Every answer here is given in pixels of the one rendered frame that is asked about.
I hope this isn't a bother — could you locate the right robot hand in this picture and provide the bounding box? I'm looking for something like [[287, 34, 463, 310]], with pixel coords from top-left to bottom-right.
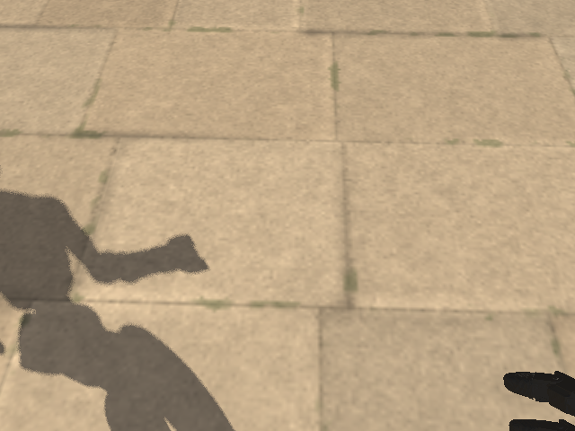
[[503, 371, 575, 431]]

